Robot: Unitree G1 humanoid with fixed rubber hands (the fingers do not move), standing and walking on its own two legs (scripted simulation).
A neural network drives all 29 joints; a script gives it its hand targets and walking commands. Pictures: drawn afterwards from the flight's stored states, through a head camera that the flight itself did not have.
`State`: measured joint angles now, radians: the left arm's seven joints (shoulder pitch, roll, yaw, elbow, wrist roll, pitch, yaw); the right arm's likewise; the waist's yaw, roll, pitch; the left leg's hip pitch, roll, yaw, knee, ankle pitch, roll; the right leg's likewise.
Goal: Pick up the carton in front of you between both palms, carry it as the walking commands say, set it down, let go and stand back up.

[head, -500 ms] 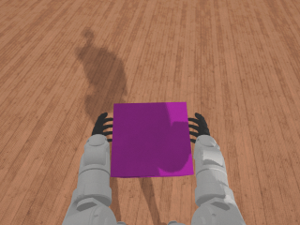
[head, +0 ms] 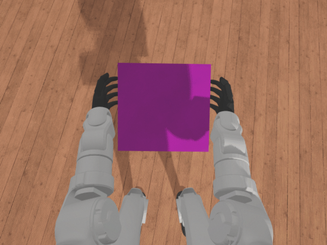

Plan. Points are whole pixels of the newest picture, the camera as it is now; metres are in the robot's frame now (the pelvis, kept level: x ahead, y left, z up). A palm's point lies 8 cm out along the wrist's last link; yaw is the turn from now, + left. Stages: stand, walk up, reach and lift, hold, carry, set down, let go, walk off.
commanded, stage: set down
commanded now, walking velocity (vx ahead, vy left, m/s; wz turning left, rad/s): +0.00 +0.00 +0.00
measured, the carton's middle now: (163, 108) +0.47 +0.00 -0.16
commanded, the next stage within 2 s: none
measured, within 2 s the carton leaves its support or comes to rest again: rests again in 1.72 s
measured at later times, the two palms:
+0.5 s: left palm (110, 111) +0.48 +0.17 -0.23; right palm (200, 114) +0.47 -0.12 -0.23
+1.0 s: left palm (116, 116) +0.51 +0.18 -0.40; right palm (188, 118) +0.51 -0.11 -0.40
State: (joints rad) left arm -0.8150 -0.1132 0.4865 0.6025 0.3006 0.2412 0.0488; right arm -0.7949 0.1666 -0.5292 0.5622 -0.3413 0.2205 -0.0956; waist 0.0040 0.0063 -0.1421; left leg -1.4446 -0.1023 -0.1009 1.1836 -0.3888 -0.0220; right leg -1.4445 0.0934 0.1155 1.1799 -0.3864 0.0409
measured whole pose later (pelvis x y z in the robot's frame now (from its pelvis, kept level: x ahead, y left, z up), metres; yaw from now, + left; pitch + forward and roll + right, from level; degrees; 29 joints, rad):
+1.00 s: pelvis -0.03 +0.00 -0.23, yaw -2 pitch +45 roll -3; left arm -1.40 0.26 0.26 0.89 0.06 0.25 0.07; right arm -1.34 -0.09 -0.38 0.78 -0.07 0.25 -0.23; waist 0.04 -0.03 0.21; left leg -2.24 -0.15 -0.08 2.05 -0.60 -0.06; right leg -2.22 0.16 0.06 2.03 -0.60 0.09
